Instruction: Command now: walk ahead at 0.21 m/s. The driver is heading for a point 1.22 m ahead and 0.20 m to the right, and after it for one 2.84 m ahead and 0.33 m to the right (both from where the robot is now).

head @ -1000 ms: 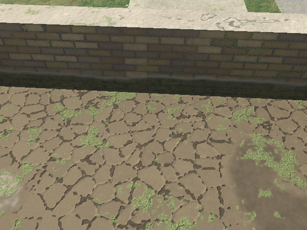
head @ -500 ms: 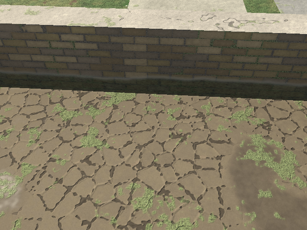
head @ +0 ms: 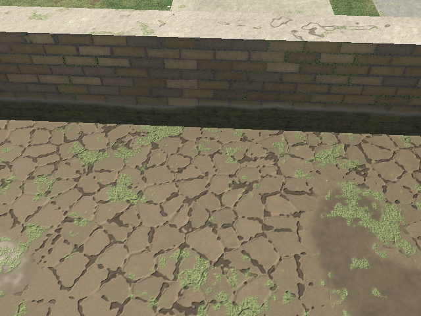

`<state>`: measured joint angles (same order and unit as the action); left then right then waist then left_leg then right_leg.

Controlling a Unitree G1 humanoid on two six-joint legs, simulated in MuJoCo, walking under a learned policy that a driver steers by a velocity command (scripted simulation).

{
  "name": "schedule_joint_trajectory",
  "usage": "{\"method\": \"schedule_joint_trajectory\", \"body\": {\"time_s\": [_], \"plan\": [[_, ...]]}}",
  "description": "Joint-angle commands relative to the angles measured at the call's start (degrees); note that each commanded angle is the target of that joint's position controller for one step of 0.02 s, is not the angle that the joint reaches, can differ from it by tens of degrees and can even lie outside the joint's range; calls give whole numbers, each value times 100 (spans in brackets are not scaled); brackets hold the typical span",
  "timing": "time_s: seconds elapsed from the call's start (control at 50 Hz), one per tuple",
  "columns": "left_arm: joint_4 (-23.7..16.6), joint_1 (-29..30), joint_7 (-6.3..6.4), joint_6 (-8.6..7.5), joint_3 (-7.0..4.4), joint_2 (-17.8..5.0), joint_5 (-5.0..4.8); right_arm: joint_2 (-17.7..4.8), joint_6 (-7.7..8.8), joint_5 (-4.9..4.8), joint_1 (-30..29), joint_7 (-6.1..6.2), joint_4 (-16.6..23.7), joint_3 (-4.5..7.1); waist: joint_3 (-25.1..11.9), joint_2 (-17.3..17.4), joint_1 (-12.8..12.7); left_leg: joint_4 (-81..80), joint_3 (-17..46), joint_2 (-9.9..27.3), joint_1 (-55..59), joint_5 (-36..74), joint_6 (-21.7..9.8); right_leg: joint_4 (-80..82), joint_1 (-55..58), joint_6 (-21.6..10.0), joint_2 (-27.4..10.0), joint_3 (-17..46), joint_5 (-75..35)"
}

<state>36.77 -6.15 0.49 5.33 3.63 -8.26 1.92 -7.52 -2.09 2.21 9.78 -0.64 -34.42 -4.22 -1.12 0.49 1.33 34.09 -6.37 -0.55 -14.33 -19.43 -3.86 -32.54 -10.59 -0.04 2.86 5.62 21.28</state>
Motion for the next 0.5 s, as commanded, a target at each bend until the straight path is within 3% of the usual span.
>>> {"method": "schedule_joint_trajectory", "body": {"time_s": [0.02,0.2,0.22,0.28,0.5], "plan": [[-420,477,4,-69,-125,-436,3,-378,121,-15,-177,-13,354,101,-250,-59,7,-1031,816,687,391,1989,-9,874,81,-81,-477,549,-1726],[-235,304,-20,-64,-215,-494,-68,-499,124,-108,-49,-61,134,220,-430,25,-33,-1400,880,715,856,2431,-120,1195,220,-56,-559,447,-1714],[-162,266,28,-106,-228,-501,-110,-615,92,-209,-31,40,101,255,-489,-1,-82,-1332,960,662,771,2192,-100,1005,324,-26,-426,326,-1392],[-162,227,61,-137,-220,-480,-104,-598,18,-189,-87,124,154,266,-382,7,-85,-1275,941,669,717,2146,-146,909,55,-25,-435,309,-1297],[-255,109,62,-132,-251,-625,-42,-737,-168,-118,-28,172,283,358,-306,32,0,-868,959,687,533,2140,-289,467,-459,-98,-328,216,-1054]]}}
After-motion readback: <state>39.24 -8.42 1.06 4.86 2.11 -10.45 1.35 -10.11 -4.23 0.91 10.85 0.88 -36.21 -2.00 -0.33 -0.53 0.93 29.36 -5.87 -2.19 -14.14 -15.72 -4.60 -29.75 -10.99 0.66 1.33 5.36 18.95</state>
